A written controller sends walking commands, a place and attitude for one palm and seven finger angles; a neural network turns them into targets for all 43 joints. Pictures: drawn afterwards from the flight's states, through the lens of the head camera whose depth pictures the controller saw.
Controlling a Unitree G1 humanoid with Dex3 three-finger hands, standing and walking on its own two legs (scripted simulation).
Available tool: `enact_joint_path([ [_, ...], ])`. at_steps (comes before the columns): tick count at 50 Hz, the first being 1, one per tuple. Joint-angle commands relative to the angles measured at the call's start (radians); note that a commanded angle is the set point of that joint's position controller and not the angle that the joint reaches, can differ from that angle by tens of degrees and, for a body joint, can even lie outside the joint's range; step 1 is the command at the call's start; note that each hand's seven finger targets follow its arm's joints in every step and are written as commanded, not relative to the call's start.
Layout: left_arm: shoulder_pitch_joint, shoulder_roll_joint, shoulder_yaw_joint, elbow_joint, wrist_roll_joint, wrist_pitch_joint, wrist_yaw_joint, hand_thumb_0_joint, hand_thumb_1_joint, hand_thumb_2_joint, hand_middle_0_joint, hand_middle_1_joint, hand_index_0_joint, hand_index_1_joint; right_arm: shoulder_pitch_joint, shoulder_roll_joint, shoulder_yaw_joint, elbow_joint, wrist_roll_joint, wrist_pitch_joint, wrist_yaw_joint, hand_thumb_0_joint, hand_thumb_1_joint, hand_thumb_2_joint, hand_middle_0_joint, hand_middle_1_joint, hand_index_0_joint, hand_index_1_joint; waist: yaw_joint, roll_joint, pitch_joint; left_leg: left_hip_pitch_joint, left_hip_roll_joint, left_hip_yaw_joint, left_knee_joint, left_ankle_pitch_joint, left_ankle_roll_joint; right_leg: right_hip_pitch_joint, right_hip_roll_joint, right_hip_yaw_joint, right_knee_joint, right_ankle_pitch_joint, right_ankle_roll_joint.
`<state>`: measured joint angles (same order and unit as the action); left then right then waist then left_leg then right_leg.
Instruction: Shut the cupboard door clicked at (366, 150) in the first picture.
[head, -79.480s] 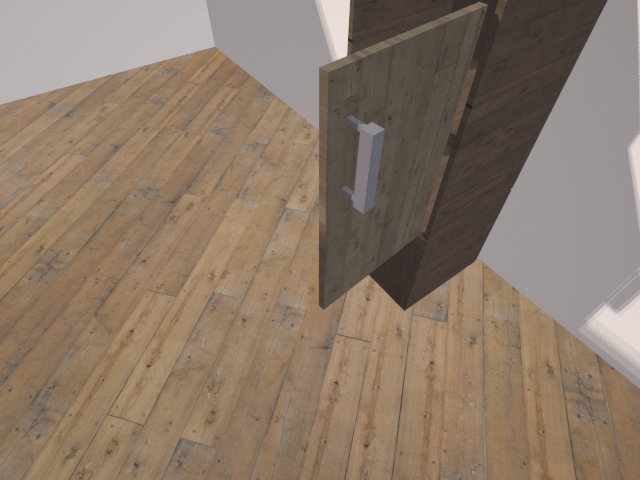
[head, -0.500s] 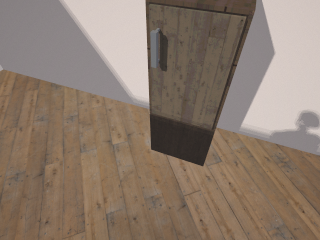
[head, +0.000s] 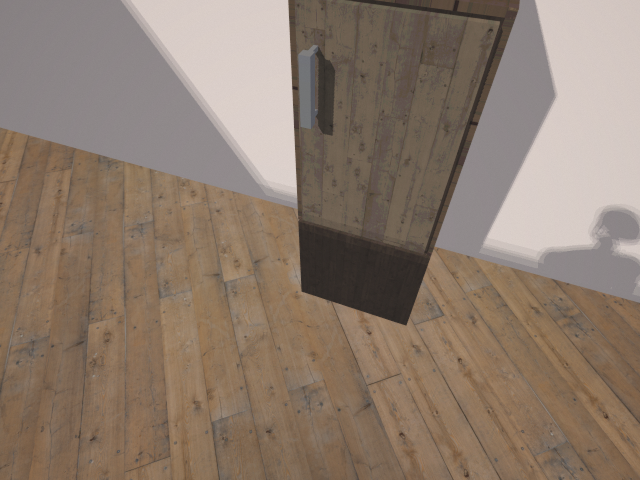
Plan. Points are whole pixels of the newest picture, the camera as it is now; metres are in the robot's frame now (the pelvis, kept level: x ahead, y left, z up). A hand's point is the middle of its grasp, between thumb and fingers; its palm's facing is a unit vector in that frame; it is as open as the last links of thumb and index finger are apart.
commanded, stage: look to check the result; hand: left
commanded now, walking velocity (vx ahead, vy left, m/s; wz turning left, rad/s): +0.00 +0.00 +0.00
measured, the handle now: (310, 87) +0.83 +0.06 +0.08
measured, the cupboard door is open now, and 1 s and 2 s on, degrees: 0 0 0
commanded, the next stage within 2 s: stand and wait in 0.24 s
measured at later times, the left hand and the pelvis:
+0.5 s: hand out of the picture +0.01 +0.17 -0.17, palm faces +0.04 -0.98 -0.19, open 7.4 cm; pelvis +0.01 -0.01 +0.00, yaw +0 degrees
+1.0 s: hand out of the picture +0.01 +0.16 -0.17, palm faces +0.03 -0.98 -0.20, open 7.4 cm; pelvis +0.02 -0.02 +0.00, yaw +1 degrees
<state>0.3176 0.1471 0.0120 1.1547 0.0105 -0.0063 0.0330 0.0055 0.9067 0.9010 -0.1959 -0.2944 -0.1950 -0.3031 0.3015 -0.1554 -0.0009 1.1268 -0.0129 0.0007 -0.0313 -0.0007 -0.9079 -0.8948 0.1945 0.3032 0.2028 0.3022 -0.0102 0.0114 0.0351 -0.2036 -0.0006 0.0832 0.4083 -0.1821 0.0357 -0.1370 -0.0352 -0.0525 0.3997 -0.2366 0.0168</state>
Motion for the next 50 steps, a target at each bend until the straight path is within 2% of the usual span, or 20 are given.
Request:
enact_joint_path([
  [1,0.068,0.113,0.020,-0.025,0.003,-0.011,0.002,0.000,0.900,0.900,-0.200,-0.300,-0.200,-0.300,0.052,-0.113,-0.019,-0.032,0.003,-0.009,-0.006,0.000,-0.900,-0.900,0.200,0.300,0.200,0.300,0.003,-0.025,0.037,0.033,0.107,-0.122,-0.089,0.075,0.000,-0.063,-0.065,0.072,-0.090,0.056,-0.046],
  [4,0.058,0.110,0.019,-0.024,0.002,-0.010,0.002,0.000,0.900,0.900,-0.200,-0.300,-0.200,-0.300,0.046,-0.108,-0.016,-0.026,0.001,-0.011,-0.007,0.000,-0.900,-0.900,0.200,0.300,0.200,0.300,0.002,0.001,0.041,0.030,0.106,-0.125,-0.096,0.082,-0.001,-0.052,-0.068,0.073,-0.092,0.063,-0.045],
  [6,0.057,0.117,0.019,-0.024,0.003,-0.010,0.001,0.000,0.900,0.900,-0.200,-0.300,-0.200,-0.300,0.038,-0.117,-0.017,-0.030,0.003,-0.009,-0.006,0.000,-0.900,-0.900,0.200,0.300,0.200,0.300,0.003,-0.014,0.043,0.037,0.107,-0.125,-0.096,0.078,-0.001,-0.056,-0.066,0.072,-0.097,0.058,-0.045],
  [10,0.044,0.112,0.018,-0.024,0.003,-0.008,0.000,0.000,0.900,0.900,-0.200,-0.300,-0.200,-0.300,0.029,-0.114,-0.014,-0.027,0.001,-0.011,-0.007,0.000,-0.900,-0.900,0.200,0.300,0.200,0.300,0.003,0.000,0.054,0.033,0.105,-0.126,-0.105,0.075,-0.003,-0.050,-0.069,0.073,-0.100,0.061,-0.042],
  [12,0.040,0.119,0.020,-0.025,0.004,-0.010,0.000,0.000,0.900,0.900,-0.200,-0.300,-0.200,-0.300,0.026,-0.115,-0.016,-0.027,0.001,-0.011,-0.006,0.000,-0.900,-0.900,0.200,0.300,0.200,0.300,0.002,-0.017,0.052,0.034,0.107,-0.125,-0.101,0.090,-0.003,-0.046,-0.071,0.071,-0.103,0.072,-0.043],
  [18,0.031,0.119,0.019,-0.027,0.003,-0.009,-0.001,0.000,0.900,0.900,-0.200,-0.300,-0.200,-0.300,0.019,-0.119,-0.014,-0.026,0.000,-0.011,-0.006,0.000,-0.900,-0.900,0.200,0.300,0.200,0.300,0.002,-0.005,0.053,0.033,0.105,-0.124,-0.108,0.079,-0.007,-0.040,-0.070,0.073,-0.105,0.066,-0.043],
  [21,0.038,0.128,0.023,-0.030,0.003,-0.013,-0.002,0.000,0.900,0.900,-0.200,-0.300,-0.200,-0.300,0.017,-0.130,-0.015,-0.030,0.002,-0.015,-0.008,0.000,-0.900,-0.900,0.200,0.300,0.200,0.300,0.007,-0.017,0.026,0.055,0.108,-0.124,-0.094,0.138,-0.002,-0.024,-0.070,0.070,-0.104,0.105,-0.045],
  [28,0.033,0.121,0.019,-0.024,0.001,-0.011,-0.002,0.000,0.900,0.900,-0.200,-0.300,-0.200,-0.300,0.015,-0.120,-0.012,-0.022,0.001,-0.012,-0.009,0.000,-0.900,-0.900,0.200,0.300,0.200,0.300,0.003,-0.004,0.046,0.051,0.106,-0.123,-0.097,0.124,-0.006,-0.025,-0.074,0.071,-0.113,0.096,-0.045],
  [31,0.037,0.132,0.021,-0.024,0.002,-0.013,-0.002,0.000,0.900,0.900,-0.200,-0.300,-0.200,-0.300,0.015,-0.132,-0.014,-0.023,0.003,-0.012,-0.009,0.000,-0.900,-0.900,0.200,0.300,0.200,0.300,0.005,-0.012,0.026,0.065,0.108,-0.122,-0.092,0.141,-0.005,-0.016,-0.073,0.069,-0.114,0.109,-0.047],
  [43,0.034,0.127,0.017,-0.018,0.000,-0.013,-0.001,0.000,0.900,0.900,-0.200,-0.300,-0.200,-0.300,0.009,-0.127,-0.012,-0.018,0.001,-0.008,-0.009,0.000,-0.900,-0.900,0.200,0.300,0.200,0.300,0.003,-0.016,0.052,0.060,0.109,-0.116,-0.095,0.126,-0.009,-0.019,-0.075,0.072,-0.123,0.112,-0.048],
  [50,0.029,0.136,0.020,-0.020,0.001,-0.017,-0.002,0.000,0.900,0.900,-0.200,-0.300,-0.200,-0.300,0.003,-0.137,-0.015,-0.020,0.001,-0.013,-0.011,0.000,-0.900,-0.900,0.200,0.300,0.200,0.300,0.003,-0.005,0.023,0.075,0.112,-0.115,-0.090,0.160,-0.008,0.003,-0.078,0.072,-0.121,0.149,-0.051],
])
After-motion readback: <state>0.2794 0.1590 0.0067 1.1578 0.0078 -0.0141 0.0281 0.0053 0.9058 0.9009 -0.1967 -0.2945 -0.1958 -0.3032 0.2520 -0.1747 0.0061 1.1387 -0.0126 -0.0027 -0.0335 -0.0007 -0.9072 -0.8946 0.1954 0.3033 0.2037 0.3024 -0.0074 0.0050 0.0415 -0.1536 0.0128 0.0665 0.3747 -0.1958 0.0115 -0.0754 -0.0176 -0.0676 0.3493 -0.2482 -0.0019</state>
